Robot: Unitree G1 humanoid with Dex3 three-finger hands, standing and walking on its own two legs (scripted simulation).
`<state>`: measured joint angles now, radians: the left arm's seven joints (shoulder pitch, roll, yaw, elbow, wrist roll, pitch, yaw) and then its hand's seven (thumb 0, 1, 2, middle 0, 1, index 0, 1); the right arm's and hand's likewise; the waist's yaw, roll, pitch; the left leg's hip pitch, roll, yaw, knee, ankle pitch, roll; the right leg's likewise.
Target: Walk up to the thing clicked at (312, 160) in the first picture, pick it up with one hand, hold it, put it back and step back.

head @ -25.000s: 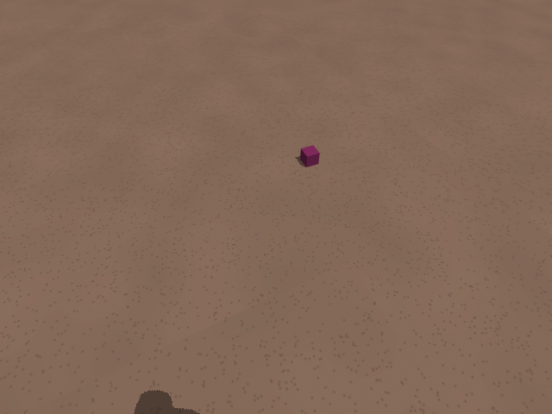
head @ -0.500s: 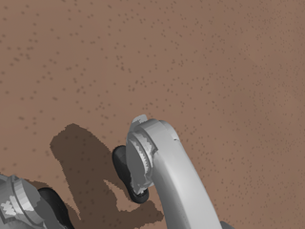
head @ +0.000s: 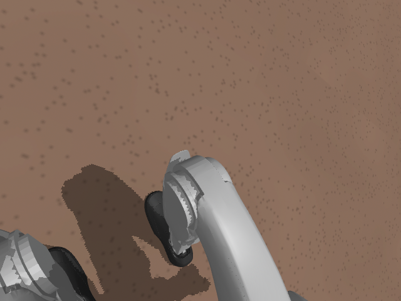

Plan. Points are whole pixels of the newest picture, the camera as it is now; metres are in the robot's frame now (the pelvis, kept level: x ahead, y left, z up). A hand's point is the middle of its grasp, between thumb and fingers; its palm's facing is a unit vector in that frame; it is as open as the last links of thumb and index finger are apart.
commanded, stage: open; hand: left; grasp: from above
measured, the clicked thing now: out of the picture +0.48 +0.33 -0.29
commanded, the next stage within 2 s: withdraw in 0.30 s
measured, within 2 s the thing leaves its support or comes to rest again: neither
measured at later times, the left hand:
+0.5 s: hand out of the picture +0.47 +0.32 -0.24, palm faces -0.25 -0.37 -0.90, open 14.0 cm
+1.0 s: hand out of the picture +0.43 +0.35 -0.09, palm faces -0.49 -0.24 -0.84, open 14.0 cm
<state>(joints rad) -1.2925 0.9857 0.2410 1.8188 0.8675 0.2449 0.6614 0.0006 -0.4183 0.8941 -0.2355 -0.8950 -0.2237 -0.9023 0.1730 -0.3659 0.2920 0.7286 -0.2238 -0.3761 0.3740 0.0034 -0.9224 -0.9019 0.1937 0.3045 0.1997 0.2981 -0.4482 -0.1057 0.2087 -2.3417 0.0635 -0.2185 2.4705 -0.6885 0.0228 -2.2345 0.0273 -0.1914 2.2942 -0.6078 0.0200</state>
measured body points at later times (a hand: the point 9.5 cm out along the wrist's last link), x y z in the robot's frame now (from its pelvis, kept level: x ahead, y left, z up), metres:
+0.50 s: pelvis +0.00 +0.00 +0.00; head +0.30 +0.10 +0.32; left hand +0.48 +0.34 -0.19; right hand -0.01 -0.24 -0.04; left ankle +0.07 +0.13 -0.29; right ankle +0.12 -0.11 -0.29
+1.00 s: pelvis +0.00 +0.00 +0.04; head +0.22 +0.07 +0.42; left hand +0.45 +0.36 -0.04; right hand +0.11 -0.26 -0.07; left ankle +0.07 +0.13 -0.29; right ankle +0.12 -0.11 -0.29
